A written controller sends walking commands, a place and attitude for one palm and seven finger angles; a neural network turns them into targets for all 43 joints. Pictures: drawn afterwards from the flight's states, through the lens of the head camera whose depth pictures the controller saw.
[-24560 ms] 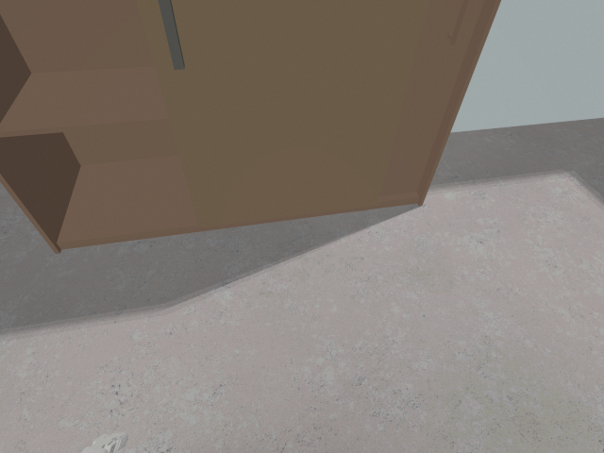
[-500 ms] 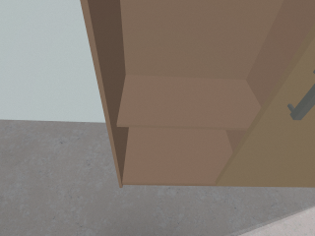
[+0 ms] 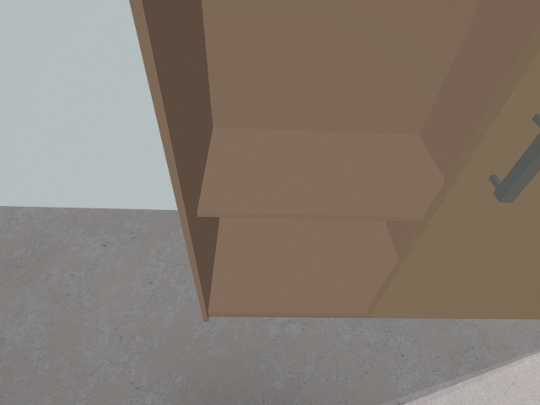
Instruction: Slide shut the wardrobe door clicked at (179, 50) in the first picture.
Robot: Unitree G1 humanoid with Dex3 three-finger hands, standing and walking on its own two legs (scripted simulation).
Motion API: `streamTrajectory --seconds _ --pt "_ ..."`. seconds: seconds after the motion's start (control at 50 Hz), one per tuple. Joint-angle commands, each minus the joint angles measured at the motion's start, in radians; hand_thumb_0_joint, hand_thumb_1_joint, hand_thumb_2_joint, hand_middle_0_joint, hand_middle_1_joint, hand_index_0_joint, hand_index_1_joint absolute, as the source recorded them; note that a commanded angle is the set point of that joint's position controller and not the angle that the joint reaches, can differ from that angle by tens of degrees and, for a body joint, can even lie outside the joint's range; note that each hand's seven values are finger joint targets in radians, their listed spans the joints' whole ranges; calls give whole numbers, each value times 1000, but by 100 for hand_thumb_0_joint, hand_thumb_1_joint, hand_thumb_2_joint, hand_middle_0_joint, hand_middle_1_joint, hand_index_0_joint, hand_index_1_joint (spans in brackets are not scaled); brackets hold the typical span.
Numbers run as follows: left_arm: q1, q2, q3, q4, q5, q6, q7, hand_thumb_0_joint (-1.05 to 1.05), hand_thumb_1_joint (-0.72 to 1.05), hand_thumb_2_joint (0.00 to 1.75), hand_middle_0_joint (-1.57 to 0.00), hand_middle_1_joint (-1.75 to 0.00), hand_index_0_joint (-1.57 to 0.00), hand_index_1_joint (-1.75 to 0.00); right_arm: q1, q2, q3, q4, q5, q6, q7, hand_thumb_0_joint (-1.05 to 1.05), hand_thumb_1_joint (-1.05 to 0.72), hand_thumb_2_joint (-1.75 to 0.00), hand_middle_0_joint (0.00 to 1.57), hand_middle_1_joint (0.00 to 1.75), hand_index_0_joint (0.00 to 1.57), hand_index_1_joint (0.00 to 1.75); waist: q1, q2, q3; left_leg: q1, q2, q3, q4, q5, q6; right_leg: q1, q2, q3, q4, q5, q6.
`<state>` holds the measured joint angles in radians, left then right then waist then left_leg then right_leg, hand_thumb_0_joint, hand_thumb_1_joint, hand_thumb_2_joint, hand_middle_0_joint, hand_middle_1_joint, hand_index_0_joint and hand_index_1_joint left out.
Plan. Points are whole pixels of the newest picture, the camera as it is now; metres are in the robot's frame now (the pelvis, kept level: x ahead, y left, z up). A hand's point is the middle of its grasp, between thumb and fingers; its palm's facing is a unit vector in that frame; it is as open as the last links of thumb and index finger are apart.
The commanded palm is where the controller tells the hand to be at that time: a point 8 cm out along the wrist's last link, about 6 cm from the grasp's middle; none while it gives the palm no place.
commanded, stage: step back with the hand held close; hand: right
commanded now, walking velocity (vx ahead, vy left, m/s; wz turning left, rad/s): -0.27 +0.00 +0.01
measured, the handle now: (520, 159) +0.56 -0.47 +0.09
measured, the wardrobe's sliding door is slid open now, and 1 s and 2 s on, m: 0.61 0.61 0.61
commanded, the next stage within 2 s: stop stepping back and stand still in 1.40 s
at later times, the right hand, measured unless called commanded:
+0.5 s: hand (480, 344) +0.19 -0.23 +0.09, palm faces +0.17 +0.85 -0.50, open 7.4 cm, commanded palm +0.14 -0.26 +0.18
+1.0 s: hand (515, 392) +0.13 -0.21 +0.15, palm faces +0.21 +0.82 -0.54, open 7.4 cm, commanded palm +0.07 -0.26 +0.18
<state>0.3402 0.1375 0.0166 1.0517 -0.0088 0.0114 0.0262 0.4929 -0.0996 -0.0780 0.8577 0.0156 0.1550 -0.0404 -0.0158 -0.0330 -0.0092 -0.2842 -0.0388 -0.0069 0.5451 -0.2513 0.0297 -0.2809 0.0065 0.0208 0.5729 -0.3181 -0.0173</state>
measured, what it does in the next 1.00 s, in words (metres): steps on the spot: right foot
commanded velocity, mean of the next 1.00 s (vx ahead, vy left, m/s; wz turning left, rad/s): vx -0.31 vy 0.00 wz -0.02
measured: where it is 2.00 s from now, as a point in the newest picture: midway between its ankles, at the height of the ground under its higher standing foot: outside the picture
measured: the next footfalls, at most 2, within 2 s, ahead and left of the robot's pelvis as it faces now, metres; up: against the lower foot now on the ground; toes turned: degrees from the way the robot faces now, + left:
right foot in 0.58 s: +0.04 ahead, -0.16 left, +0.00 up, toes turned -1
right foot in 1.14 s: -0.10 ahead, -0.11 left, +0.00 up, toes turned +0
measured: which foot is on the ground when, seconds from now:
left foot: down 0.00-1.00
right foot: down 0.00-0.32, up 0.34-0.56, down 0.58-0.82, up 0.84-1.00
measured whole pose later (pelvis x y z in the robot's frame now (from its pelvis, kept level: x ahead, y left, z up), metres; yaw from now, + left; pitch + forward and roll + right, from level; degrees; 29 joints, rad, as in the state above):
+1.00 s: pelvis -0.08 +0.01 +0.01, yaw +2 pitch +2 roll -4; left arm 0.13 0.17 0.01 0.58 -0.01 -0.03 0.04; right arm 0.66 -0.42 -0.35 -0.59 0.02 -0.19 -0.13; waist 0.02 0.07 0.06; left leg -0.36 -0.01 0.01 0.43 -0.10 0.08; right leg -0.44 0.01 -0.02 0.94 -0.47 0.03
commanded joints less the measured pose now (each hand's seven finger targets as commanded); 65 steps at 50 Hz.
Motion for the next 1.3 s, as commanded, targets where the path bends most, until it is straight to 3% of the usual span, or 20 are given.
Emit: streamTrajectory --seconds 0.0,0.02,0.06,0.16,0.22,0.3,0.32,0.4,0.48,0.52,0.56,0.62,0.74,0.82,0.9,1.06,1.08,1.12,1.18,1.28 --pt "-168 157 -4 -300 -25 -363 118 0 90 90 -20 -30 -20 -30 -752 -866 -291 -2052 -54 -327 -165 0 -90 -90 20 30 20 30 -37 66 -112 -155 133 -77 -58 4 -34 8 -94 21 81 -77 -2" --pt "-222 177 11 -347 -71 -390 106 0 90 90 -20 -30 -20 -30 -492 -716 -256 -2004 10 -171 -156 0 -90 -90 20 30 20 30 -24 -24 -63 -144 58 -43 -37 -3 -68 43 -130 86 -24 68 7" --pt "-242 156 -18 -408 -120 -370 136 0 90 90 -20 -30 -20 -30 -309 -713 -265 -1998 58 -30 -175 0 -90 -90 20 30 20 30 -94 -172 -126 16 -5 -31 55 -73 -63 -16 -140 116 -126 150 23" --pt "-194 206 20 -489 -53 -383 43 0 90 90 -20 -30 -20 -30 -251 -432 -317 -1803 34 -247 -174 0 -90 -90 20 30 20 30 31 -315 -70 135 9 -2 141 -25 -22 -48 -169 159 -200 119 -41" --pt "-225 188 67 -476 -54 -229 -38 0 90 90 -20 -30 -20 -30 210 -346 -415 -1057 7 -280 -107 0 -90 -90 20 30 20 30 11 -130 -7 63 15 -2 31 124 -12 -135 -161 108 -143 384 -13" --pt "-217 141 79 -554 -89 -88 -55 0 90 90 -20 -30 -20 -30 32 -428 -409 -992 39 -368 -24 0 -90 -90 20 30 20 30 37 520 42 -28 220 -284 -259 163 52 -186 -39 54 151 -1 14" --pt "-228 140 85 -583 -86 -69 -59 0 90 90 -20 -30 -20 -30 32 -457 -429 -1043 49 -375 -22 0 -90 -90 20 30 20 30 35 539 44 -45 250 -311 -298 159 83 -201 -17 63 251 -67 20" --pt "-268 150 55 -677 -36 -55 -41 0 90 90 -20 -30 -20 -30 175 -533 -490 -1487 49 -423 -26 0 -90 -90 20 30 20 30 8 283 -113 141 293 -280 -180 397 125 -297 -15 43 411 -138 22" --pt "-206 177 -8 -722 -10 -123 38 0 90 90 -20 -30 -20 -30 71 -534 -391 -2016 40 -417 -130 0 -90 -90 20 30 20 30 19 -49 -296 327 269 -224 -79 778 68 -134 2 -45 36 -86 4" --pt "-181 183 6 -647 2 -164 66 0 90 90 -20 -30 -20 -30 54 -573 -399 -2040 34 -405 -173 0 -90 -90 20 30 20 30 34 -98 -324 245 202 -137 25 683 13 106 -11 -29 -149 255 17" --pt "-181 207 45 -615 3 -198 71 0 90 90 -20 -30 -20 -30 63 -575 -433 -1991 27 -421 -180 0 -90 -90 20 30 20 30 -10 -262 -295 -43 62 -18 178 94 -51 328 -255 177 -119 871 -49" --pt "-142 191 80 -544 8 -252 56 0 90 90 -20 -30 -20 -30 93 -559 -508 -1822 38 -454 -164 0 -90 -90 20 30 20 30 6 -240 -170 -138 22 0 350 -281 -42 255 -307 135 -160 868 -111" --pt "-213 187 79 -551 -13 -202 0 0 90 90 -20 -30 -20 -30 182 -440 -464 -1548 35 -418 -98 0 -90 -90 20 30 20 30 6 -57 -11 196 48 31 -34 97 -53 -117 -243 70 -144 360 -36" --pt "-223 169 88 -585 -26 -144 -16 0 90 90 -20 -30 -20 -30 162 -478 -448 -1561 35 -410 -95 0 -90 -90 20 30 20 30 0 356 -63 -4 384 -422 -350 170 27 -174 2 -13 397 -207 38" --pt "-247 123 42 -600 -2 -89 8 0 90 90 -20 -30 -20 -30 188 -511 -488 -1626 22 -416 -125 0 -90 -90 20 30 20 30 17 220 -192 124 279 -185 -253 336 38 -206 -13 1 475 -140 60" --pt "-166 172 40 -586 22 -64 55 0 90 90 -20 -30 -20 -30 90 -498 -417 -1677 15 -431 -155 0 -90 -90 20 30 20 30 34 96 -151 154 216 -134 -300 257 12 18 41 -71 -128 -42 12" --pt "-153 187 48 -586 19 -62 53 0 90 90 -20 -30 -20 -30 77 -500 -408 -1684 17 -443 -149 0 -90 -90 20 30 20 30 42 37 -136 138 182 -101 -248 233 -15 58 18 -37 -233 48 1" --pt "-193 206 71 -606 11 -84 52 0 90 90 -20 -30 -20 -30 55 -502 -409 -1704 -4 -472 -136 0 -90 -90 20 30 20 30 17 -216 -77 11 30 1 59 22 -59 0 -268 253 -323 301 -88" --pt "-205 195 73 -598 27 -168 40 0 90 90 -20 -30 -20 -30 42 -507 -448 -1697 14 -478 -131 0 -90 -90 20 30 20 30 23 -211 -48 -55 -28 -66 514 -209 -36 -177 -334 243 -352 347 -159" --pt "-167 189 83 -539 21 -204 14 0 90 90 -20 -30 -20 -30 64 -416 -358 -1689 24 -444 -108 0 -90 -90 20 30 20 30 15 -159 -85 -167 -5 3 282 -157 -59 175 -258 108 -231 752 -90"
